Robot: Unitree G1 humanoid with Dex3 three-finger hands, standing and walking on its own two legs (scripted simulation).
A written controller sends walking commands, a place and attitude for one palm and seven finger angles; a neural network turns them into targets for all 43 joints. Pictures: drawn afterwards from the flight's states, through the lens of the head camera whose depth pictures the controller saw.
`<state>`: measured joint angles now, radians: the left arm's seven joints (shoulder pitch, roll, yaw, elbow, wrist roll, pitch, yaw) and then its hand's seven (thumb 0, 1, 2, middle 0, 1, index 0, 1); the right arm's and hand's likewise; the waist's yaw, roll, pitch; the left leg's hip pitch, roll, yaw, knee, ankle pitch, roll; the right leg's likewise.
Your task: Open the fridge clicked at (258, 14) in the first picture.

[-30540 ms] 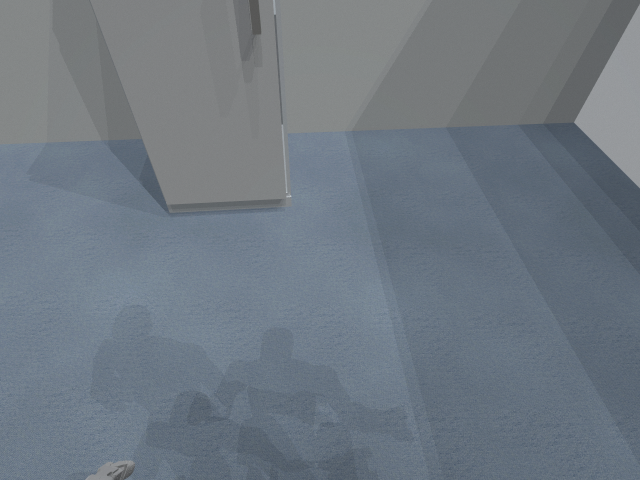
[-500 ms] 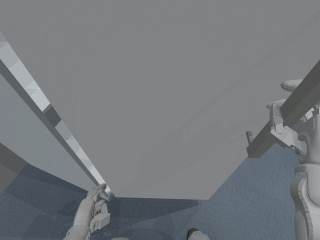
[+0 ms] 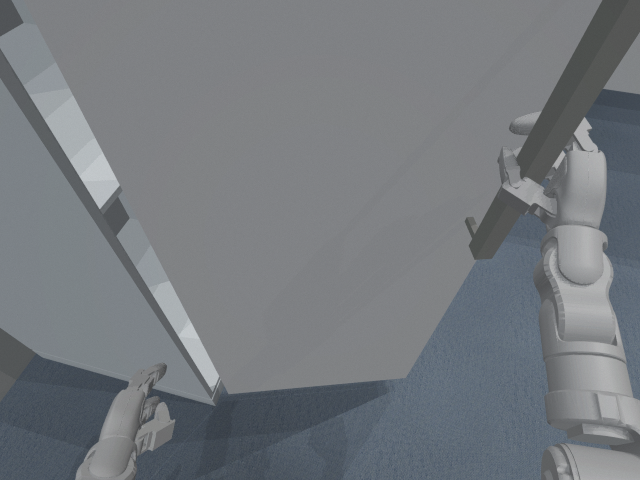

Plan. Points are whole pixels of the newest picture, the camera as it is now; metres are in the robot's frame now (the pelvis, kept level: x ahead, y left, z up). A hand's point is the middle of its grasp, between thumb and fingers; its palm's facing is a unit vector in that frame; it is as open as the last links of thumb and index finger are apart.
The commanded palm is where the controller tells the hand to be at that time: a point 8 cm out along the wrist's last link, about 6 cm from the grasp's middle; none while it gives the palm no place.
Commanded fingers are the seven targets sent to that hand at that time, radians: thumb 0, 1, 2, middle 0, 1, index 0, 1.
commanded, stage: stop walking and hold the door back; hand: right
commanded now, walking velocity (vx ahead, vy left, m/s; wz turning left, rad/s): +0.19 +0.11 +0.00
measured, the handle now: (528, 142) +0.45 -0.18 +0.21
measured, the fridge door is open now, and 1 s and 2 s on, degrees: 70 71 72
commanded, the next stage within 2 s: loosen the grip on the handle in 0.78 s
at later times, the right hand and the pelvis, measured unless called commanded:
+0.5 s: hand (511, 174) +0.42 -0.16 +0.18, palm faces +0.06 +0.98 -0.17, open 5.7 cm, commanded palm +0.39 -0.23 +0.17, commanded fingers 0.00 -0.90 -0.90 0.45 1.40 0.45 1.40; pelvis -0.02 -0.04 -0.01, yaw +3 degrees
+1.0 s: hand (525, 185) +0.40 -0.17 +0.19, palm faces +0.01 +1.00 -0.09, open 6.7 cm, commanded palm +0.36 -0.22 +0.18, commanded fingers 0.00 -0.05 -0.49 0.45 1.40 0.45 1.40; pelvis -0.03 -0.04 -0.01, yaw +5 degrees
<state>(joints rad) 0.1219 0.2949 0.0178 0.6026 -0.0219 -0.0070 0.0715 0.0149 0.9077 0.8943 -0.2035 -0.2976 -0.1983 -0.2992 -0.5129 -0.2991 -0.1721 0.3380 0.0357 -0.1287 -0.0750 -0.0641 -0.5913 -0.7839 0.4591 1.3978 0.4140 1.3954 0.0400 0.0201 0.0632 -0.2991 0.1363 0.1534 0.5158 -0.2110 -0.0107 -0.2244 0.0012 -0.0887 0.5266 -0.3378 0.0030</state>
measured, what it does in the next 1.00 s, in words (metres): steps on the spot: right foot, then right foot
